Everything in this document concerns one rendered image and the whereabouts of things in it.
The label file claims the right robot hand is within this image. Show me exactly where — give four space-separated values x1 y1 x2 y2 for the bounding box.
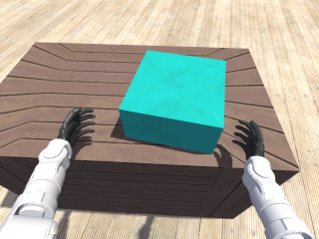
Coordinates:
232 119 265 160

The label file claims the carton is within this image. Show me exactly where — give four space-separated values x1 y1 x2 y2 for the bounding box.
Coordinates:
119 50 226 154

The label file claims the right robot forearm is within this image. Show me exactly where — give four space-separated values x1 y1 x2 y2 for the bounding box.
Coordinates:
242 155 315 239

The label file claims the left robot hand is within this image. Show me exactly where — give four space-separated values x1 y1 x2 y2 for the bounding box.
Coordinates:
57 107 96 147

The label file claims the robot left upper arm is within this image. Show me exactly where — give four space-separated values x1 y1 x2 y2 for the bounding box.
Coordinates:
1 214 57 239

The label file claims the left robot forearm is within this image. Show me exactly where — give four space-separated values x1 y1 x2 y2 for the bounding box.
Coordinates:
0 138 73 239

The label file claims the pedestal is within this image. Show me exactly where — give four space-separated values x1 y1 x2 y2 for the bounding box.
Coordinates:
0 42 300 219

